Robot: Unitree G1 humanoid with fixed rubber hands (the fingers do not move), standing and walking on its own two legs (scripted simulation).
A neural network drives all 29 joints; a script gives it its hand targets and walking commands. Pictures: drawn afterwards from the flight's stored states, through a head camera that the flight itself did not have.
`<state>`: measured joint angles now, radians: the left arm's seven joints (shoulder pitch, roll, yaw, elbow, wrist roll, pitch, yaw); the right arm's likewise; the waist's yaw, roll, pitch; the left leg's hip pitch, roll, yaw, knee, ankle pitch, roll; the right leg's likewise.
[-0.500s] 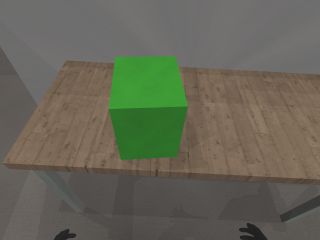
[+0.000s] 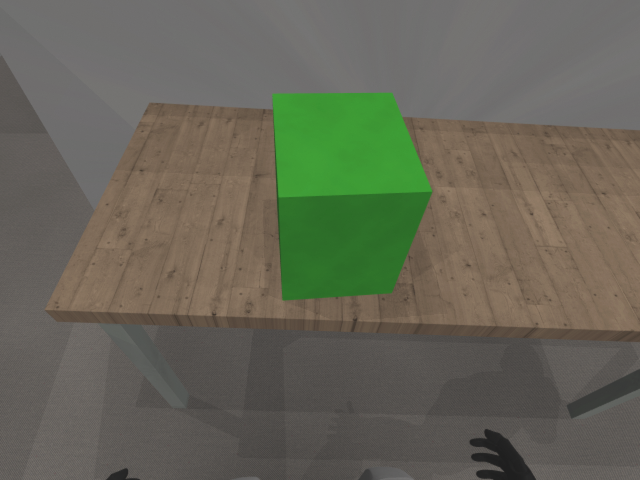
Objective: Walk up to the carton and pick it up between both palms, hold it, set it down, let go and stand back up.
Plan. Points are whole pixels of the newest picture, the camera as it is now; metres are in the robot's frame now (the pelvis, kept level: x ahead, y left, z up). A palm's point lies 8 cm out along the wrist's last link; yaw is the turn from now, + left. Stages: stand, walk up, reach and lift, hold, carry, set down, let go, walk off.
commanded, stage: walk up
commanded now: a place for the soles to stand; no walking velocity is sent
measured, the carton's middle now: (335, 199) +0.50 -0.03 +0.03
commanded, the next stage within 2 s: reach and lift in 1.26 s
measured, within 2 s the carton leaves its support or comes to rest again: neither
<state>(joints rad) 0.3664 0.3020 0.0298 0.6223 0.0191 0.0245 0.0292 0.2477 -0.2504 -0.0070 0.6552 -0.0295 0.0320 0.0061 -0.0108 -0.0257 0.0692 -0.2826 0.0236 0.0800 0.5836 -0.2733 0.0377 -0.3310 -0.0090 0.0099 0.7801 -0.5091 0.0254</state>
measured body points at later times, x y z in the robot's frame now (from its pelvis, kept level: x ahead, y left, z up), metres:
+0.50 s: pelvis +0.00 -0.01 +0.01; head +0.01 -0.01 +0.46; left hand +0.10 +0.25 -0.11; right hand +0.07 -0.28 -0.11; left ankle +0.03 +0.10 -0.73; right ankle +0.00 -0.13 -0.73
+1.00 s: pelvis +0.00 -0.02 +0.00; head +0.01 -0.02 +0.45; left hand +0.14 +0.23 -0.10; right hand +0.07 -0.31 -0.10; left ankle +0.03 +0.10 -0.73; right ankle +0.00 -0.13 -0.73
